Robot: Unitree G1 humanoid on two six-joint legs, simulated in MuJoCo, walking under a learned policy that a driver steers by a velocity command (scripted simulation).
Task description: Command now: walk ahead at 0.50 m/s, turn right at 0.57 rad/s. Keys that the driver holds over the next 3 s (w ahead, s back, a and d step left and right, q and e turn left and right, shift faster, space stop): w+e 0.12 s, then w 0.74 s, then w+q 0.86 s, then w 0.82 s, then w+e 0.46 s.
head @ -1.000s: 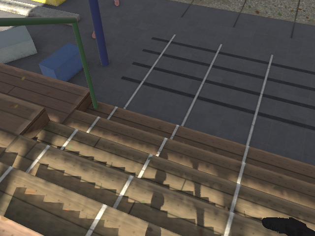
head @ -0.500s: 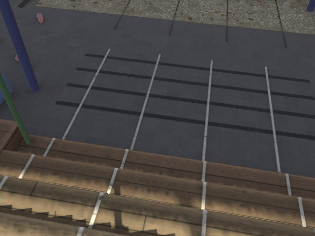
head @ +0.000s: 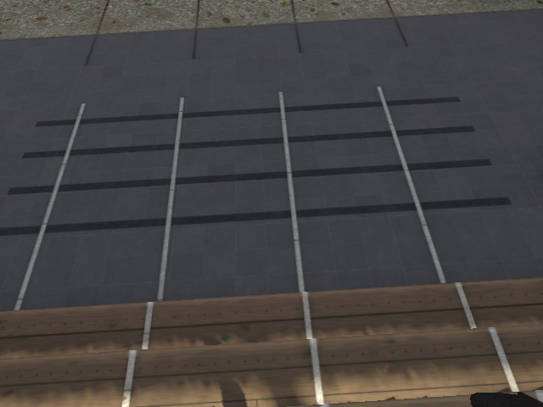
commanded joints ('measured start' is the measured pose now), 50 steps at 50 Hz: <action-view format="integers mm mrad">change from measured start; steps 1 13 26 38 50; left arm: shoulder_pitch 7 -131 -466 143 -31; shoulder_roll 133 149 87 219 117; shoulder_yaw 34 18 18 50 21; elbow -43 -112 -212 -2 105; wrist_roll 6 -22 48 45 32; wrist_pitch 14 30 -54 -35 -72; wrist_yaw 18 2 -103 -126 -41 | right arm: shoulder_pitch -92 300 574 693 269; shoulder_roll -9 -43 -43 28 -53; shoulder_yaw -5 2 20 22 -35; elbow -140 123 274 314 96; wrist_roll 24 26 48 81 57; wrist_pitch -6 10 9 24 46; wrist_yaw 14 33 -50 -8 -13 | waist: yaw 0 -51 -137 20 -103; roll -155 -30 6 -360 -114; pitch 56 175 138 -242 29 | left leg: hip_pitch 293 466 653 -180 -180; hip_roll -72 343 154 -119 48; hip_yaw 51 -483 -162 -33 -91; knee -121 -380 -73 1363 402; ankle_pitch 34 -946 -527 -1320 -246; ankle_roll -7 323 208 35 62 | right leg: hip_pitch -244 -807 -724 842 52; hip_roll -124 -182 -290 -506 -401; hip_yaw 219 -2 -48 11 -7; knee -59 1107 -85 47 -316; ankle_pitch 203 88 889 1456 705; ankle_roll -146 28 23 -142 -96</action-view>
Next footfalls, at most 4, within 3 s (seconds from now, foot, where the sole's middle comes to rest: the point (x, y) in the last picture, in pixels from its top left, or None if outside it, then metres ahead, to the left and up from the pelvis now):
0.12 left None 0.21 0.14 -0.89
0.74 right None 0.51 -0.17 -1.03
1.32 left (300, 367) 0.82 0.02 -1.18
1.80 right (348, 317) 1.10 -0.17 -1.33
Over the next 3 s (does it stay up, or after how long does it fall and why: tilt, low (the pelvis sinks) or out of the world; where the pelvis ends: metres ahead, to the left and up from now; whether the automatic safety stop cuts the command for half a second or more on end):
stays up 1.62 0.16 -0.71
